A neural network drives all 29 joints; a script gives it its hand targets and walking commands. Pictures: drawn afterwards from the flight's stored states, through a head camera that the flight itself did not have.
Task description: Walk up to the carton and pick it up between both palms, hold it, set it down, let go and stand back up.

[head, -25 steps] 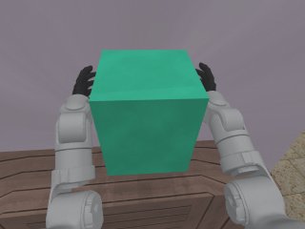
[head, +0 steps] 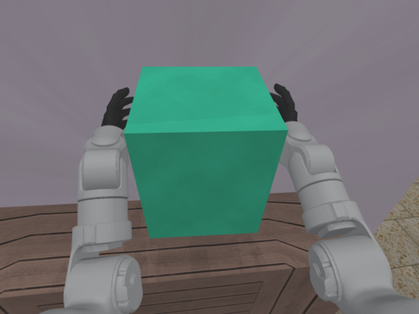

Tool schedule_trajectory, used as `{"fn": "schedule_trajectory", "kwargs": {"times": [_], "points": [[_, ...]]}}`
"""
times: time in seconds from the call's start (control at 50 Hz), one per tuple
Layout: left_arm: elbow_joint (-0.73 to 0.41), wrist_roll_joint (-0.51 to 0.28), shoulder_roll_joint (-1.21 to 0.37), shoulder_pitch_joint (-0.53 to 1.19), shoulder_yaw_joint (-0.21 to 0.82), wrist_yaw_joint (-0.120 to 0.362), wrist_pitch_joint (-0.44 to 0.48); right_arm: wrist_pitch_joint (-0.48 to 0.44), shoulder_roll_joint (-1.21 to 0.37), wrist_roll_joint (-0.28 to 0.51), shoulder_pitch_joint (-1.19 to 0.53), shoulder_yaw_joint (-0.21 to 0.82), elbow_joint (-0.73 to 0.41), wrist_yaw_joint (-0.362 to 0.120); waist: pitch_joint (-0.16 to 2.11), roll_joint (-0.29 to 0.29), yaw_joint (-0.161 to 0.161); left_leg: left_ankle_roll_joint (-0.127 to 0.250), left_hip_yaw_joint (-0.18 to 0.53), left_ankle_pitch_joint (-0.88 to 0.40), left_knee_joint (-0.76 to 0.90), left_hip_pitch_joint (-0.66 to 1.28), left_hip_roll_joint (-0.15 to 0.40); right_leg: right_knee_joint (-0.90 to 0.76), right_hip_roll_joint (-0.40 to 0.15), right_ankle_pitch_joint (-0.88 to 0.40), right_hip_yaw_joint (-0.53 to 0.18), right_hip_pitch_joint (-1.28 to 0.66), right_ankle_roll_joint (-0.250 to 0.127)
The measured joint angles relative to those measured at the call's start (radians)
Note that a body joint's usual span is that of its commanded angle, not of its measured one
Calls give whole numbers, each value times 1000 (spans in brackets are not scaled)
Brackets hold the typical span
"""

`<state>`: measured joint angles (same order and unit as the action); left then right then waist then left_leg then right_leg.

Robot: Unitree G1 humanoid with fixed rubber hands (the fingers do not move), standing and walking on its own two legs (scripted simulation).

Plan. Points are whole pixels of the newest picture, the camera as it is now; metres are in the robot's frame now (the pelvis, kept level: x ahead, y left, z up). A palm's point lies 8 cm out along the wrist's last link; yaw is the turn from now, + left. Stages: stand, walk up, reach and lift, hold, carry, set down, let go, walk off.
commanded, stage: hold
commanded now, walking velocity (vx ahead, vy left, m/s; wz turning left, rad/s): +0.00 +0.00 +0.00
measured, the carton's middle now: (202, 153) +0.36 +0.01 +0.19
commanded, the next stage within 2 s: none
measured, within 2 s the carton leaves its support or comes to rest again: neither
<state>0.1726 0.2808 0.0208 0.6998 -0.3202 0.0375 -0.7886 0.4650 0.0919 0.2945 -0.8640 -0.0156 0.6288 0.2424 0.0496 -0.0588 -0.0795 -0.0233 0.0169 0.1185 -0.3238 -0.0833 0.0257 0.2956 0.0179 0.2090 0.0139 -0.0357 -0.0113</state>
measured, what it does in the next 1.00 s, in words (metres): stands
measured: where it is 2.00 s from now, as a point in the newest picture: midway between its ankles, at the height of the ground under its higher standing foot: outside the picture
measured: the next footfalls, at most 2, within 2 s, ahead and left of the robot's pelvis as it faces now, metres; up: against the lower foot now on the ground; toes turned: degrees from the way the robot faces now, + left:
none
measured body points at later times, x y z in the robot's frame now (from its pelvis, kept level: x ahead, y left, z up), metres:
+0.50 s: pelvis +0.00 +0.00 +0.00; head -0.07 +0.03 +0.44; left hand +0.37 +0.17 +0.24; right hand +0.38 -0.14 +0.24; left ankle +0.05 +0.13 -0.75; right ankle -0.02 -0.11 -0.75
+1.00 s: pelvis +0.00 +0.00 +0.00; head -0.06 +0.03 +0.44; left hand +0.37 +0.17 +0.23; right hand +0.39 -0.14 +0.24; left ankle +0.05 +0.13 -0.75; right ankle -0.02 -0.11 -0.75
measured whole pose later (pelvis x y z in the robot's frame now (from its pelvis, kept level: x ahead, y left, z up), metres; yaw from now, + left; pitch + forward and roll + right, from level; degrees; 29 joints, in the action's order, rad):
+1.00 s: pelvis +0.00 +0.00 +0.00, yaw +0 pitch -8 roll +0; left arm 0.12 0.28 0.01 0.67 -0.31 0.04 -0.80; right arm 0.47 0.09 0.31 -0.83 0.00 0.58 0.25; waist 0.04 -0.06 -0.09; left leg -0.03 0.03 0.13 -0.33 -0.07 0.02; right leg 0.29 0.02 0.22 0.02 -0.06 -0.01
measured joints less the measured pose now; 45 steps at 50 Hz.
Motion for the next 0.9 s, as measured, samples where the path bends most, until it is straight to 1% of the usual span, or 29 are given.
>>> {"fn": "schedule_trajectory", "kwargs": {"times": [0.14, 0.22, 0.36, 0.52, 0.64, 0.74, 0.9], "points": [[-49, 3, -6, -22, 4, 1, -1, -5, 2, 12, 20, 14, -41, 4, -2, 4, -7, 2, 7, 4, 0, 9, -5, -8, -3, 2, 6, -16, 2], [-52, 12, -14, -28, -6, 11, -6, 3, -4, 6, 28, 10, -44, 5, -6, 9, -7, 5, 6, 4, 5, 24, -9, -10, -8, 4, 6, -28, 5], [-62, 13, -15, -30, -5, 14, -8, 2, -7, 1, 41, 8, -61, 5, -13, 15, -5, 7, 2, 5, 4, 26, -9, -12, -8, 2, 2, -31, 7], [-58, 16, -14, -21, -7, 15, -9, 0, -9, -5, 36, 1, -56, 2, -12, 12, -1, 7, -2, 1, 6, 19, -7, -12, -6, -3, -2, -21, 6], [-20, 14, -2, -4, 6, 9, -8, 1, -6, -13, 19, -7, -23, -4, -14, 5, -2, 4, -1, 0, 2, 7, -4, -4, -3, -2, -1, -7, 3], [-22, 5, -1, -4, 11, -1, 0, -3, 1, -4, 14, -4, -29, -3, -13, 0, -5, 1, 2, 2, -4, -3, -1, -2, 1, -1, 1, 1, 0], [-47, -1, -6, -24, 8, -3, -3, 1, 6, 12, 20, 16, -41, 4, -11, 0, -8, -2, 6, 8, -5, 6, 0, -4, 2, 4, 3, -11, -2]]}}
